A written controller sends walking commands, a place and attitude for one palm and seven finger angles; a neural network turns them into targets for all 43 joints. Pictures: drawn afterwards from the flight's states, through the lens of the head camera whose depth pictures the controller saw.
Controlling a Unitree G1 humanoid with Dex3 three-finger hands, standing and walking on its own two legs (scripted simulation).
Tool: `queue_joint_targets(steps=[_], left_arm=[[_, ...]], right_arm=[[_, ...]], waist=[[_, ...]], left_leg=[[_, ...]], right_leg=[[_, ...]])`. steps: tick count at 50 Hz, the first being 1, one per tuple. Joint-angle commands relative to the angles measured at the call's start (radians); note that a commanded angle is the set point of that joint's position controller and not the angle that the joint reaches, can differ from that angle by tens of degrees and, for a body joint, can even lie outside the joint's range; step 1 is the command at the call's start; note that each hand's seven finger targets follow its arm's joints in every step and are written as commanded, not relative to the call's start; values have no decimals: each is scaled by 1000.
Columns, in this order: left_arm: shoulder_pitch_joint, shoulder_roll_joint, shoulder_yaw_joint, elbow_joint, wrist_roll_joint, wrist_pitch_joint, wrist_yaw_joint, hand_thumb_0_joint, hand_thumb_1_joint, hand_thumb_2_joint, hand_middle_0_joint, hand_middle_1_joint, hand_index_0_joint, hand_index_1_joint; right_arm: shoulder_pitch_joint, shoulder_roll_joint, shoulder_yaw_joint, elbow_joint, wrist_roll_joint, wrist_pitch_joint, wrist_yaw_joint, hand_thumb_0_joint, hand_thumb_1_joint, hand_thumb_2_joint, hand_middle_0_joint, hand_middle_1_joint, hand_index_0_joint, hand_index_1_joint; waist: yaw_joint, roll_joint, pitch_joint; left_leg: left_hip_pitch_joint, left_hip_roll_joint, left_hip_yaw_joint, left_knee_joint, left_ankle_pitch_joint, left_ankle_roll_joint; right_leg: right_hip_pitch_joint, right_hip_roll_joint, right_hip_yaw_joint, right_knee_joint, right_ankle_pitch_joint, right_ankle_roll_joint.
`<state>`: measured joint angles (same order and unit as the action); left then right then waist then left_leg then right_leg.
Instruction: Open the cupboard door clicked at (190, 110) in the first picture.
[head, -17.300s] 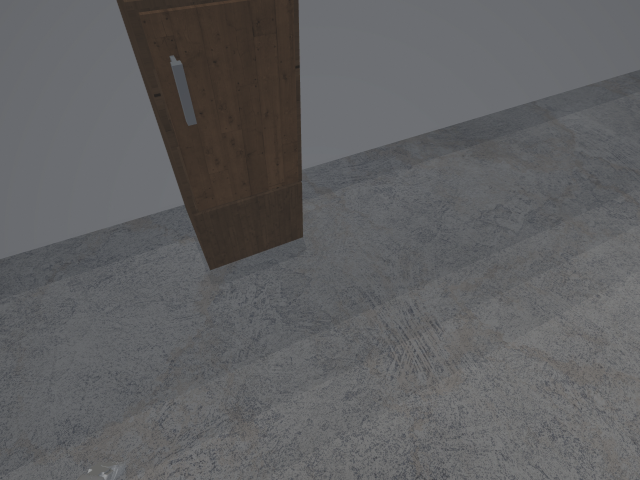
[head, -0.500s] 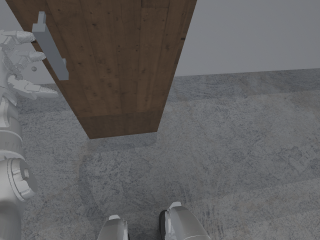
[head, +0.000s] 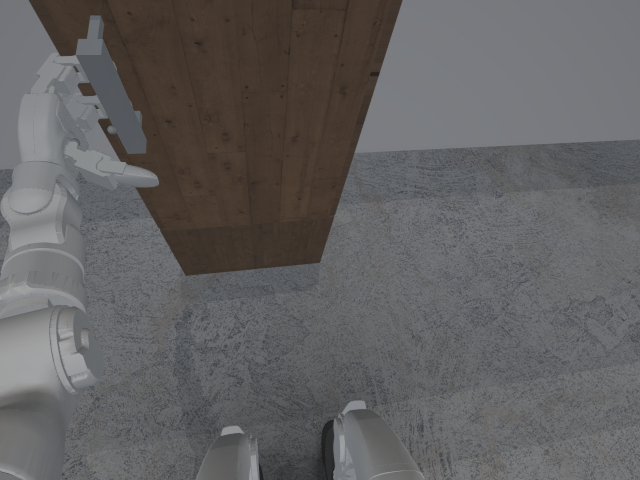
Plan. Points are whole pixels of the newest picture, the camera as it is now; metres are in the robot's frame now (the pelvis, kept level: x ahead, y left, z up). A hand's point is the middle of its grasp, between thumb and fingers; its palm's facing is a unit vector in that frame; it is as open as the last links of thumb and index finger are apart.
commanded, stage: slide the fingers in behind the handle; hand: left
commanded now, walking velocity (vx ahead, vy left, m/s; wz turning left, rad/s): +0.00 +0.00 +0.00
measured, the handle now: (118, 91) +0.57 +0.20 +0.07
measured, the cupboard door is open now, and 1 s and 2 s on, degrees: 0 0 14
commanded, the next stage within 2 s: close the thumb around the handle in 0.64 s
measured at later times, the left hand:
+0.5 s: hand (131, 126) +0.52 +0.18 +0.07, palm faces +0.05 -1.00 -0.03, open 14.0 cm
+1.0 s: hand (135, 129) +0.51 +0.18 +0.07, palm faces +0.06 -1.00 -0.03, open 12.2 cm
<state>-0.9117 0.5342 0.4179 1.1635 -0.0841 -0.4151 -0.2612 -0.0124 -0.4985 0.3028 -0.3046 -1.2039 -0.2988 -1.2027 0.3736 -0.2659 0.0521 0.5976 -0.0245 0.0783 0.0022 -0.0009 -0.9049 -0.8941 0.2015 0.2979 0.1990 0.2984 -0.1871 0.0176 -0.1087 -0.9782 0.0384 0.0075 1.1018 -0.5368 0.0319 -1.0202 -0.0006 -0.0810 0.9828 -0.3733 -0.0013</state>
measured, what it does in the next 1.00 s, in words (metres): stands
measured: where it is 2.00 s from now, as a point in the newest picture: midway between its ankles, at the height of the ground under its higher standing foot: outside the picture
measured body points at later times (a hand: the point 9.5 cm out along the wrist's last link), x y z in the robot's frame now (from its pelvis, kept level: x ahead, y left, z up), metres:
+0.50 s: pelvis +0.00 -0.01 +0.00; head +0.15 +0.01 +0.43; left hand +0.51 +0.24 +0.07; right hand +0.00 -0.27 -0.11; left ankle -0.02 +0.09 -0.66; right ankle +0.04 -0.13 -0.66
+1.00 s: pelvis +0.00 -0.01 +0.00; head +0.14 +0.01 +0.43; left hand +0.51 +0.23 +0.07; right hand +0.01 -0.27 -0.11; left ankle -0.02 +0.09 -0.66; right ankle +0.04 -0.13 -0.66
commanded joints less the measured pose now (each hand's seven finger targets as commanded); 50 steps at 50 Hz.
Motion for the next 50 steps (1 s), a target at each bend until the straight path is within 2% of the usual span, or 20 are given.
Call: queue_joint_targets(steps=[1,3,4,5,7,11,12,18,20,21,25,29,31,32,34,37,40,44,47,50], left_arm=[[-441,230,11,-204,-10,-66,28,0,-500,300,-300,-1200,-300,-1200],[-456,222,10,-237,-6,-73,38,0,-500,300,-300,-1200,-300,-1200],[-425,230,22,-228,-5,-75,44,0,-500,300,-300,-1200,-300,-1200],[-430,196,-1,-227,-8,-78,46,0,-500,300,-300,-1200,-300,-1200],[-429,212,11,-191,-4,-71,53,0,-500,300,-300,-1200,-300,-1200],[-409,226,30,-228,2,-81,65,0,-500,300,-300,-1200,-300,-1200],[-409,194,8,-227,0,-81,67,0,-500,300,-300,-1200,-300,-1200],[-396,251,48,-197,10,-81,74,0,-500,300,-300,-1200,-300,-1200],[-421,253,45,-241,7,-96,68,0,-500,300,-300,-1200,-300,-1200],[-404,234,34,-248,4,-99,64,0,-500,300,-300,-1200,-300,-1200],[-407,172,-8,-231,-14,-94,51,0,-500,300,-300,-1200,-300,-1200],[-421,162,-20,-212,-14,-80,54,0,-500,300,-300,-1200,-300,-1200],[-440,180,-4,-243,-11,-95,61,0,-500,300,-300,-1200,-300,-1200],[-419,198,12,-237,-10,-98,67,0,-500,300,-300,-1200,-300,-1200],[-422,149,-26,-233,-6,-102,70,0,-500,300,-300,-1200,-300,-1200],[-426,156,-27,-245,-2,-113,73,0,-500,300,-300,-1200,-300,-1200],[-436,125,-53,-236,0,-113,74,0,-332,372,-312,-1218,-312,-1218],[-446,142,-45,-212,4,-109,78,0,-108,468,-328,-1242,-328,-1242],[-493,123,-67,-193,10,-106,78,0,60,540,-340,-1260,-340,-1260],[-491,151,-43,-214,7,-108,78,0,228,612,-352,-1278,-352,-1278]], right_arm=[[187,-186,-68,-40,-8,-9,-7,0,-900,-900,200,300,200,300],[195,-184,-72,-38,-11,-10,-3,0,-900,-900,200,300,200,300],[197,-184,-74,-39,-11,-9,-2,0,-900,-900,200,300,200,300],[200,-181,-73,-41,-13,-11,0,0,-900,-900,200,300,200,300],[201,-182,-71,-30,-11,-7,0,0,-900,-900,200,300,200,300],[207,-178,-76,-40,-13,-8,2,0,-900,-900,200,300,200,300],[205,-174,-76,-41,-12,-9,4,0,-900,-900,200,300,200,300],[202,-178,-73,-40,-8,-9,-2,0,-900,-900,200,300,200,300],[202,-177,-74,-45,-10,-13,-3,0,-900,-900,200,300,200,300],[200,-174,-77,-46,-9,-14,-2,0,-900,-900,200,300,200,300],[198,-176,-80,-37,-7,-17,-2,0,-900,-900,200,300,200,300],[195,-178,-78,-29,-5,-16,-4,0,-900,-900,200,300,200,300],[197,-177,-81,-25,-9,-20,-3,0,-900,-900,200,300,200,300],[197,-179,-82,-25,-9,-20,-4,0,-900,-900,200,300,200,300],[189,-171,-80,-28,-9,-22,-1,0,-900,-900,200,300,200,300],[185,-175,-81,-27,-10,-23,1,0,-900,-900,200,300,200,300],[185,-174,-81,-28,-10,-25,2,0,-900,-900,200,300,200,300],[183,-177,-79,-18,-9,-26,1,0,-900,-900,200,300,200,300],[187,-178,-78,-10,-12,-28,-2,0,-900,-900,200,300,200,300],[198,-181,-79,-15,-15,-30,-3,0,-900,-900,200,300,200,300]], waist=[[-6,155,-477],[-3,162,-522],[6,150,-525],[-5,163,-525],[-12,123,-479],[11,140,-532],[2,128,-525],[6,94,-483],[11,122,-509],[15,149,-543],[-3,130,-505],[-12,102,-470],[1,145,-512],[2,121,-522],[-4,128,-497],[-1,135,-509],[-8,153,-498],[-11,120,-483],[-32,120,-466],[-21,137,-517]], left_leg=[[308,-11,-78,-141,479,-28],[334,-11,-78,-136,506,-29],[331,-12,-77,-136,514,-31],[338,-12,-74,-132,529,-28],[288,-12,-69,-135,483,-23],[297,-17,-59,-137,504,-22],[289,-19,-57,-135,499,-20],[217,-24,-39,-141,428,-9],[246,-25,-44,-142,448,-10],[274,-25,-41,-139,472,-14],[288,-22,-45,-140,471,-13],[263,-22,-49,-146,439,-13],[301,-23,-54,-139,472,-18],[301,-22,-54,-136,485,-17],[291,-24,-50,-137,475,-18],[308,-22,-55,-138,479,-21],[327,-22,-58,-140,489,-22],[288,-23,-59,-141,439,-19],[289,-23,-67,-138,414,-18],[311,-25,-68,-133,460,-18]], right_leg=[[271,42,34,-61,267,-22],[284,42,34,-58,289,-23],[293,42,34,-58,293,-23],[284,43,35,-57,307,-24],[293,42,38,-63,298,-19],[342,41,45,-59,336,-23],[344,41,47,-61,341,-20],[378,37,62,-72,328,-17],[385,38,61,-64,343,-22],[383,37,62,-63,356,-20],[351,40,56,-71,343,-20],[338,38,52,-77,314,-16],[332,36,52,-68,328,-20],[344,37,53,-66,341,-19],[333,35,52,-67,335,-18],[329,35,51,-65,328,-19],[303,37,46,-64,319,-23],[309,35,50,-70,292,-19],[270,34,45,-69,262,-18],[296,35,46,-61,298,-22]])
